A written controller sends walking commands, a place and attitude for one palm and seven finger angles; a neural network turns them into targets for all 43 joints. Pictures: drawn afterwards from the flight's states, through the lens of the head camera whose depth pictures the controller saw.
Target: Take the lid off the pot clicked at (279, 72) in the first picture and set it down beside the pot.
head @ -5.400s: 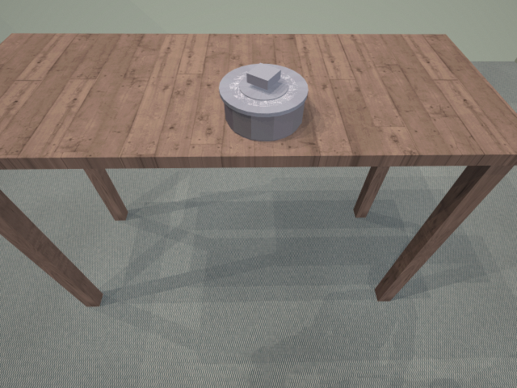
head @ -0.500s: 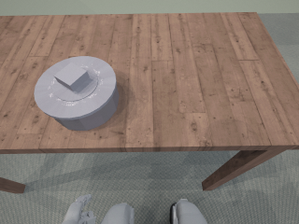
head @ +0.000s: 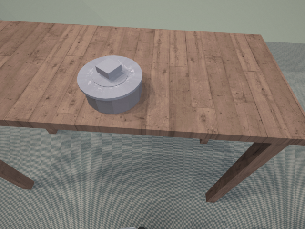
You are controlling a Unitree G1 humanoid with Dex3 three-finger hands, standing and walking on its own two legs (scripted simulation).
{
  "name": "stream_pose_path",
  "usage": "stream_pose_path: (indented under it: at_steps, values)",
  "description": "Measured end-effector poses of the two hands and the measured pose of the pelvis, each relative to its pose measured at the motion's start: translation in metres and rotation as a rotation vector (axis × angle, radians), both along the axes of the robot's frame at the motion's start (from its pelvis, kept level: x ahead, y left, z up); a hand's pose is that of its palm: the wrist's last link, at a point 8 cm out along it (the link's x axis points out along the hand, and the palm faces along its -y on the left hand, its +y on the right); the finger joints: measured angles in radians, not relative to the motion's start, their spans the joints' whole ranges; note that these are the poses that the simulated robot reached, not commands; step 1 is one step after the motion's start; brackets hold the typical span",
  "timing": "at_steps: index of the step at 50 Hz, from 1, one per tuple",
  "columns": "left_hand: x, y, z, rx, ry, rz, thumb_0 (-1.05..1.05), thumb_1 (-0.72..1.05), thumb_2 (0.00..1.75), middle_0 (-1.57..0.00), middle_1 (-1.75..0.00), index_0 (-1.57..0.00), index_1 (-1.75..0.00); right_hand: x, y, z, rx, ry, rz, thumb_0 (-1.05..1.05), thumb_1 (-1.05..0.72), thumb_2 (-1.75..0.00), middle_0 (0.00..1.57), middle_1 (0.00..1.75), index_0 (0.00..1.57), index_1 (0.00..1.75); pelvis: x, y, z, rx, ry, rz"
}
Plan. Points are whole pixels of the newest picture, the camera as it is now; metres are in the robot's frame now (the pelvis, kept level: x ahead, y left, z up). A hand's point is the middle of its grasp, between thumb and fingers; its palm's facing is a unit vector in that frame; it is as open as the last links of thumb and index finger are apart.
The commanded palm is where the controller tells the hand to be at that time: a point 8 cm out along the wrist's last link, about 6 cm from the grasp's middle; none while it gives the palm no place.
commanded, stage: come to a stop and stand still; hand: left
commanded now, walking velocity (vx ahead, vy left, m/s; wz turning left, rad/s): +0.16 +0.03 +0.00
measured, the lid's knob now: (108, 68) +0.47 +0.15 +0.16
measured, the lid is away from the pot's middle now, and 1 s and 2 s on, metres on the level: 0.00 0.00 0.00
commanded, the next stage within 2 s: look again from close up in 0.98 s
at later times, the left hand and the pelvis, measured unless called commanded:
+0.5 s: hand out of the picture +0.00 +0.20 -0.18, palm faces -0.01 -0.99 -0.17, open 7.4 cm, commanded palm none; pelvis -0.01 +0.03 +0.00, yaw -1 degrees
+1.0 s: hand out of the picture +0.09 +0.19 -0.17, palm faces +0.02 -0.98 -0.22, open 7.3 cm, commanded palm none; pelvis +0.02 +0.01 +0.00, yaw +0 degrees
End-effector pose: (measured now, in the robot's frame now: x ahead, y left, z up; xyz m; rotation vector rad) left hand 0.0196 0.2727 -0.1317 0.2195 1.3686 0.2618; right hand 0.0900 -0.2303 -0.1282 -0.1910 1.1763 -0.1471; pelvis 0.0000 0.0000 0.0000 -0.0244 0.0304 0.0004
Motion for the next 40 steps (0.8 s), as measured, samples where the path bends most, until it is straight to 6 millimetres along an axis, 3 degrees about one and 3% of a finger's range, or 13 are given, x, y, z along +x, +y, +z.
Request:
stream_pose_path:
  at_steps: [7, 12, 16, 21, 29, 34, 40]
  values:
    - [-0.067, -0.019, 0.009, 0.006, 0.084, -0.006, 0.0, 0.91, 0.9, -0.19, -0.29, -0.19, -0.29, -0.06, -0.018, -0.014, 0.033, 0.083, -0.06, 0.0, -0.91, -0.9, 0.2, 0.3, 0.2, 0.3, -0.025, -0.006, 0.001, 0.037, -0.002, -0.033]
    - [-0.078, -0.035, 0.007, -0.064, 0.095, -0.015, 0.0, 0.9, 0.9, -0.2, -0.29, -0.2, -0.3, -0.103, -0.021, -0.007, 0.018, 0.171, -0.101, 0.0, -0.91, -0.9, 0.2, 0.3, 0.2, 0.3, -0.024, -0.001, 0.007, 0.047, -0.005, -0.032]
    - [-0.069, -0.038, -0.005, -0.121, 0.064, -0.014, 0.0, 0.9, 0.9, -0.2, -0.3, -0.2, -0.3, -0.119, -0.012, -0.005, -0.011, 0.229, -0.101, 0.0, -0.91, -0.9, 0.19, 0.3, 0.2, 0.3, -0.02, 0.011, 0.004, 0.053, -0.006, -0.02]
    - [-0.049, -0.028, -0.028, -0.158, 0.06, -0.025, 0.0, 0.9, 0.9, -0.2, -0.3, -0.2, -0.3, -0.118, 0.013, -0.009, -0.032, 0.223, -0.101, 0.0, -0.91, -0.9, 0.19, 0.3, 0.2, 0.3, -0.015, 0.028, -0.008, 0.045, -0.009, -0.021]
    - [0.017, -0.013, -0.01, -0.104, -0.04, -0.078, 0.01, 0.92, 0.9, -0.2, -0.29, -0.2, -0.3, -0.125, 0.052, -0.012, 0.062, 0.242, -0.12, 0.0, -0.91, -0.9, 0.2, 0.3, 0.2, 0.3, -0.008, 0.023, 0.003, 0.037, -0.004, -0.017]
    - [0.046, -0.018, 0.0, -0.047, -0.124, -0.099, 0.0, 0.92, 0.9, -0.19, -0.29, -0.2, -0.29, -0.123, 0.05, -0.029, 0.119, 0.281, -0.123, 0.0, -0.91, -0.9, 0.2, 0.3, 0.2, 0.3, 0.0, 0.014, -0.003, 0.04, -0.007, -0.015]
    - [0.061, -0.029, 0.001, -0.039, -0.15, -0.111, 0.0, 0.91, 0.9, -0.19, -0.29, -0.2, -0.3, -0.095, 0.034, -0.037, 0.115, 0.219, -0.102, 0.0, -0.91, -0.9, 0.2, 0.3, 0.2, 0.3, 0.014, 0.012, -0.007, 0.025, -0.009, 0.005]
